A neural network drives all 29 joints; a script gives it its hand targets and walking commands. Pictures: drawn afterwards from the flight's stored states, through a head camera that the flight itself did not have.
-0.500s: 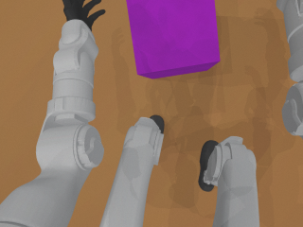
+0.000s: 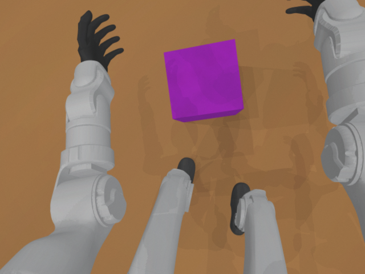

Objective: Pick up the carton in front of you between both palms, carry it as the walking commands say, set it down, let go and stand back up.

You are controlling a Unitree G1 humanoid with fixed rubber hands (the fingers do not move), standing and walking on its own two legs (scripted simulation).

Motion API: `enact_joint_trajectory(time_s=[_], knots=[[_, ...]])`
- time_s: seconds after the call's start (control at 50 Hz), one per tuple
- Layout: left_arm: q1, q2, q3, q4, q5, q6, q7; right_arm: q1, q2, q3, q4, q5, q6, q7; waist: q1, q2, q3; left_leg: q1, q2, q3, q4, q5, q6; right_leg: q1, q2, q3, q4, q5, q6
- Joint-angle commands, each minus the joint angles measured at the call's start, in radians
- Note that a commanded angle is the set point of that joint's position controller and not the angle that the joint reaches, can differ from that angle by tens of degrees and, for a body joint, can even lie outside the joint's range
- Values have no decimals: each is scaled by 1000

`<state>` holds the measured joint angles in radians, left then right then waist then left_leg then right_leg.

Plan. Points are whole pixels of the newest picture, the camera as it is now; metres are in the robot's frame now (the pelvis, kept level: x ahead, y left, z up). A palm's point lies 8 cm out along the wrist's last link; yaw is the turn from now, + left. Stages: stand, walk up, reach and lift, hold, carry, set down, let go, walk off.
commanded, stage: let go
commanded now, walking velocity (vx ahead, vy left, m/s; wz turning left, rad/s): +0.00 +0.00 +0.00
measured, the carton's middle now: (204, 88) +0.52 +0.10 -0.48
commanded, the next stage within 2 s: stand in 1.52 s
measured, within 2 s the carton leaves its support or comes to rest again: neither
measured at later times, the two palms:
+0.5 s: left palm (40, 119) +0.35 +0.28 +0.02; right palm out of the picture +0.43 -0.13 +0.01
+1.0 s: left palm (9, 213) +0.25 +0.24 +0.10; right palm out of the picture +0.30 -0.21 +0.09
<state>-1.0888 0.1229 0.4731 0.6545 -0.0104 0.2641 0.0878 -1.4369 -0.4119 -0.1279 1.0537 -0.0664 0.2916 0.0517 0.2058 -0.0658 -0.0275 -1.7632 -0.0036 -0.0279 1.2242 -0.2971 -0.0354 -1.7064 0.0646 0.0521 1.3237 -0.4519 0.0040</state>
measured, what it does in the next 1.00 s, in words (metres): rises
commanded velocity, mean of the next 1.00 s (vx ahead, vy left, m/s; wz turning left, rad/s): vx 0.00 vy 0.00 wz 0.00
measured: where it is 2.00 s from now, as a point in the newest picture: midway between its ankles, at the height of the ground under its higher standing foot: (209, 203)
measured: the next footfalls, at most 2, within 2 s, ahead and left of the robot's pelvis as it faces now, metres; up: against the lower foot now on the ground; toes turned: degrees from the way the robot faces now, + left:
none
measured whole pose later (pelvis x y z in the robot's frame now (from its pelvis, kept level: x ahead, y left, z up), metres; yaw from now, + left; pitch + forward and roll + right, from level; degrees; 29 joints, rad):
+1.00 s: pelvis +0.10 +0.00 +0.16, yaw +2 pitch +5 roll +1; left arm 0.21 0.21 0.02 0.41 -0.03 0.04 -0.07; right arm 0.12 -0.18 -0.07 0.50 -0.03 0.02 0.01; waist 0.04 0.01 0.04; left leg -0.33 -0.02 -0.05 0.45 -0.21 -0.01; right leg -0.23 0.02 0.05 0.47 -0.32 -0.01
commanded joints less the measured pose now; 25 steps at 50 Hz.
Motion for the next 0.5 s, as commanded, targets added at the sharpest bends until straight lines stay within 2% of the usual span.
enact_joint_trajectory(time_s=[0.0,0.1,0.16,0.2,0.24,0.32,0.4,0.48], knots=[[-151,103,8,-107,26,-26,-13,-244,-65,-35,-94,-24,-26,4,59,-114,-1015,704,-54,149,-85,422,-41,516,44,-59,-186,299,20],[14,98,-13,-142,70,-52,-64,-58,11,-88,-178,-75,-44,-32,39,-99,-1106,843,-57,140,-156,532,-27,661,47,-46,-273,439,34],[149,110,-52,-172,91,-74,-110,108,95,-118,-286,-99,-60,-81,20,-95,-1142,925,-61,127,-204,581,-11,765,47,-33,-330,527,43],[225,126,-82,-193,106,-89,-142,218,163,-127,-372,-108,-70,-122,11,-89,-1125,981,-64,114,-243,576,3,815,44,-27,-376,542,50],[292,144,-113,-212,114,-100,-168,311,212,-123,-453,-105,-84,-156,4,-74,-1063,1048,-64,102,-287,549,12,828,43,-29,-430,489,56],[448,154,-172,-212,104,-125,-204,480,240,-123,-561,-101,-116,-191,-22,-29,-862,1179,-46,76,-375,433,19,792,40,-52,-543,289,53],[619,152,-241,-203,73,-155,-224,661,240,-107,-569,-85,-151,-184,-42,20,-704,1291,-22,46,-450,338,16,787,30,-66,-614,162,40],[785,147,-311,-231,39,-189,-218,843,227,-82,-542,-50,-195,-153,-59,70,-605,1431,-7,11,-513,337,7,812,25,-72,-659,122,24]])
